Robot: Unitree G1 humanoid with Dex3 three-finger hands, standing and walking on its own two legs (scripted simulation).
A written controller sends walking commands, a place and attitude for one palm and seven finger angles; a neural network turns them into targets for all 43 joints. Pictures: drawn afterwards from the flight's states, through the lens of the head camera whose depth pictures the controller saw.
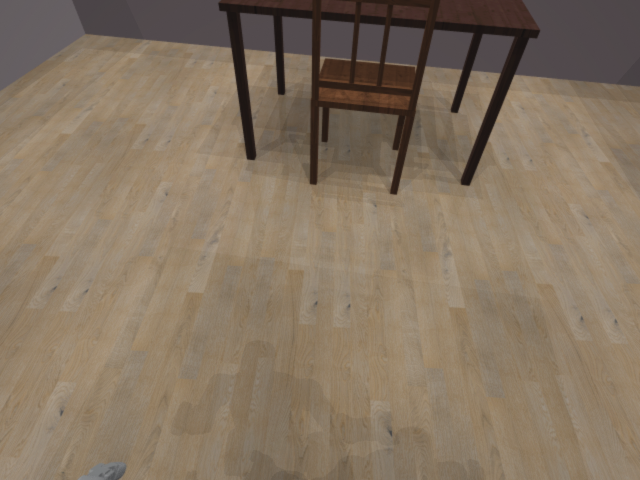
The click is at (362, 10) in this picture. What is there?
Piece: chair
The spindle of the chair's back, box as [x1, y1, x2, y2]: [349, 2, 361, 83]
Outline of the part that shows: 361,2 356,2 349,80 349,82 352,83 354,77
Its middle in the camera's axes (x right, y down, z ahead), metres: +0.12 -0.71 +1.42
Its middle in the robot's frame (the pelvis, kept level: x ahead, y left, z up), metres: +1.53 -0.06 -0.09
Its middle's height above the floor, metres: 0.68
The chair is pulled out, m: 0.00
